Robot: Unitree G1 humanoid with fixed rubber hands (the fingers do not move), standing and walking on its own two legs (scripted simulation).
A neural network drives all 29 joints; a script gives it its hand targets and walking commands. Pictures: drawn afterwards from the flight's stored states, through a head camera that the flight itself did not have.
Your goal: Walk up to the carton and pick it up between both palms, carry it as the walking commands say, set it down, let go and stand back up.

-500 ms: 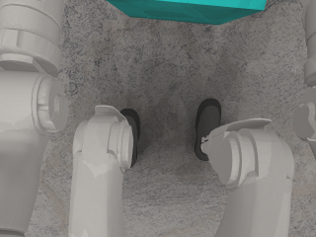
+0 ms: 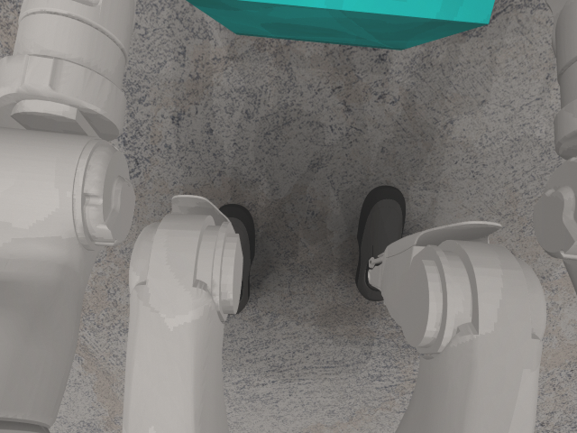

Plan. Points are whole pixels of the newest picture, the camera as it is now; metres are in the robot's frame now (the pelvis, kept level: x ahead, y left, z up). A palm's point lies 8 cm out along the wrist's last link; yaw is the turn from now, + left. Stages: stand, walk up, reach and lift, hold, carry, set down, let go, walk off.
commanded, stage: reach and lift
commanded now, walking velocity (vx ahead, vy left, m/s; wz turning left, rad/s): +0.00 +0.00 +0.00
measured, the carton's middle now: out of the picture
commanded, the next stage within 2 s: none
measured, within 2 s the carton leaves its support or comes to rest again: leaves its support in 1.16 s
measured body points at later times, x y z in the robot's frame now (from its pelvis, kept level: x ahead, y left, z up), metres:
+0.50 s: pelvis +0.00 +0.00 +0.00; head +0.39 -0.01 +0.20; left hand +0.59 +0.15 -0.19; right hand +0.58 -0.19 -0.20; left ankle +0.10 +0.13 -0.35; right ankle +0.14 -0.13 -0.35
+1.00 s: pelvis +0.00 +0.00 -0.01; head +0.39 +0.00 +0.20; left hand +0.59 +0.15 -0.19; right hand +0.59 -0.19 -0.20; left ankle +0.10 +0.13 -0.35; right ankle +0.14 -0.13 -0.35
